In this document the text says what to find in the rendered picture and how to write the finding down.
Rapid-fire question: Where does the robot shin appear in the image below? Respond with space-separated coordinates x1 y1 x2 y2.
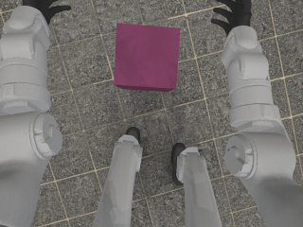
176 147 206 182
112 134 139 157

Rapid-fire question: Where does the robot right shin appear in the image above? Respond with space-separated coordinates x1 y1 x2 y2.
176 147 206 182

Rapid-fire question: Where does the carton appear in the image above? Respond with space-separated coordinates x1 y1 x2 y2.
114 23 181 92

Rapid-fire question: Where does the robot left shin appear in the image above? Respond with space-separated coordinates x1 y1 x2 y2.
112 134 139 157

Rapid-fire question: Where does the right robot forearm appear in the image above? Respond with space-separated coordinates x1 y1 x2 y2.
221 26 296 164

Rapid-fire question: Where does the robot right hand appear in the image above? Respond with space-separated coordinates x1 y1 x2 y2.
210 0 252 38

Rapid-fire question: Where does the left robot forearm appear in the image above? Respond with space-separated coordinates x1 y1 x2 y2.
0 6 51 116

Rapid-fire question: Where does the robot left hand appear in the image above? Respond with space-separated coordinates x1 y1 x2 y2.
22 0 71 25

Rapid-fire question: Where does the robot left upper arm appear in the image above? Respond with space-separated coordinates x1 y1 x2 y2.
0 111 62 227

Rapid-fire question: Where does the robot right upper arm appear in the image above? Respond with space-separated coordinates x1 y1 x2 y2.
223 131 303 227

